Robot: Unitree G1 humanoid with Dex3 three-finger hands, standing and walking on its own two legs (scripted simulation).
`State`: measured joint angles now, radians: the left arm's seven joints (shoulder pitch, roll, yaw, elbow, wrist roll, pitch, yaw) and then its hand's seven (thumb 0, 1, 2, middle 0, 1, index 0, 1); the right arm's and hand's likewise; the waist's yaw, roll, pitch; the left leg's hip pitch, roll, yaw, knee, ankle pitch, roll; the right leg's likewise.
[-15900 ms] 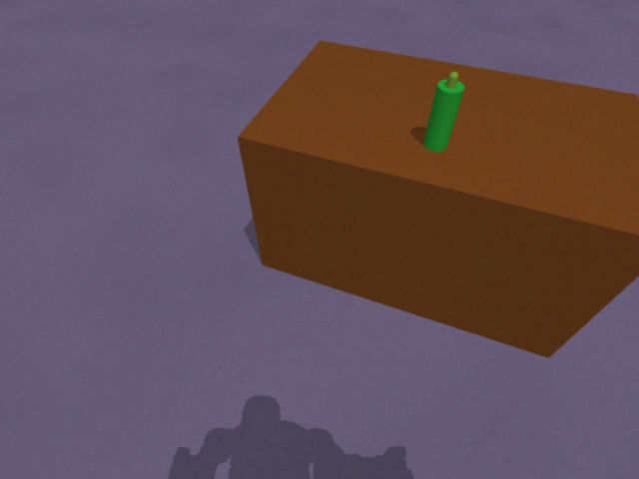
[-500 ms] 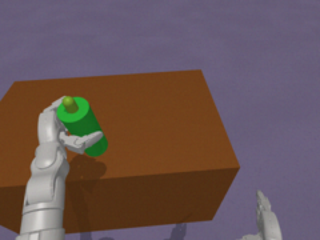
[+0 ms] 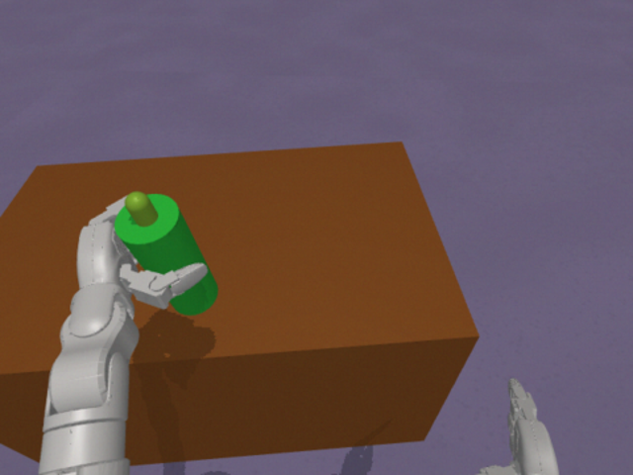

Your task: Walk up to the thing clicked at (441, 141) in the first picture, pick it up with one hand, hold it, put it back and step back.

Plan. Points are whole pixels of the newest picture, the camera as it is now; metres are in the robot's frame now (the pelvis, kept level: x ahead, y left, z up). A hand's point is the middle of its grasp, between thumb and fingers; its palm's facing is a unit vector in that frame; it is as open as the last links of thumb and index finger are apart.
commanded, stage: hold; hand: left
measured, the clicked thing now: (169, 253) +0.32 +0.18 +0.15
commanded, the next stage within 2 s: crouch in 1.84 s
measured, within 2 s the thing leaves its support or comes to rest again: neither
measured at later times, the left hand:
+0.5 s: hand (155, 241) +0.33 +0.19 +0.16, palm faces +0.26 -0.96 -0.01, open 9.8 cm
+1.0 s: hand (159, 250) +0.32 +0.19 +0.15, palm faces +0.25 -0.97 -0.02, open 9.8 cm
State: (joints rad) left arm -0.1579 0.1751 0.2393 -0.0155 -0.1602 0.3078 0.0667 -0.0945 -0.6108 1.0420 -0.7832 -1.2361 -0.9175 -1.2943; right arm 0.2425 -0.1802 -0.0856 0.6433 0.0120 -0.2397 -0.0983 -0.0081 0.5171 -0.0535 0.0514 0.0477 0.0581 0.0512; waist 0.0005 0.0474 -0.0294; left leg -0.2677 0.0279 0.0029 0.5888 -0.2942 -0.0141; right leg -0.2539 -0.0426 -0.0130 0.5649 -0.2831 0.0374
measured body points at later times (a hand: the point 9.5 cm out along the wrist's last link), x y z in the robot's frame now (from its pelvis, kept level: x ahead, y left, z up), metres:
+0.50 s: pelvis +0.00 +0.00 +0.00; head -0.02 -0.02 +0.45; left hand +0.31 +0.24 +0.16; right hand +0.17 -0.24 -0.08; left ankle +0.01 +0.13 -0.73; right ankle +0.01 -0.14 -0.73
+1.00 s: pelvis +0.01 +0.00 +0.00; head -0.02 -0.02 +0.45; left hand +0.30 +0.24 +0.15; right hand +0.17 -0.24 -0.08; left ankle +0.01 +0.13 -0.73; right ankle +0.01 -0.14 -0.73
